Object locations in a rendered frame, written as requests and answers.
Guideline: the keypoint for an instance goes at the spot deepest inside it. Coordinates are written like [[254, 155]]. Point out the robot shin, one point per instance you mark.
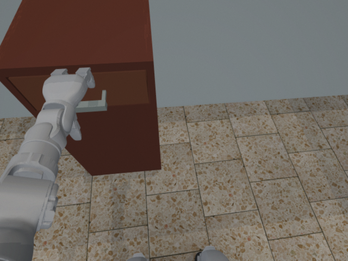
[[138, 255], [208, 248]]

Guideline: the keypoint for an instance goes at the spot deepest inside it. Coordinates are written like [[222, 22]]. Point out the robot left upper arm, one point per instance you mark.
[[26, 206]]

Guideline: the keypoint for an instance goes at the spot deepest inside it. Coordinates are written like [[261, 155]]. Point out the handle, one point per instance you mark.
[[88, 106]]

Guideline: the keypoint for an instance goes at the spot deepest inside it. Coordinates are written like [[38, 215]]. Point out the drawer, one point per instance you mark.
[[122, 87]]

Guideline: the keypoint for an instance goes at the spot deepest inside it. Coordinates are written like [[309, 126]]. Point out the left robot forearm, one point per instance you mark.
[[41, 149]]

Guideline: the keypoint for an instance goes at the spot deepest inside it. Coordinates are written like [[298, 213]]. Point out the left robot shin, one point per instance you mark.
[[138, 255]]

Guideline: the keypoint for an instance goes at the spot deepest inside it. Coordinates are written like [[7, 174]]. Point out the left robot hand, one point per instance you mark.
[[70, 88]]

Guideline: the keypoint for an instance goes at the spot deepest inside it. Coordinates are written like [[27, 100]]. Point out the cabinet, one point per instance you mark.
[[107, 36]]

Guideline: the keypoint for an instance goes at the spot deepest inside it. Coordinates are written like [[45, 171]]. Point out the right robot shin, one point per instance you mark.
[[208, 248]]

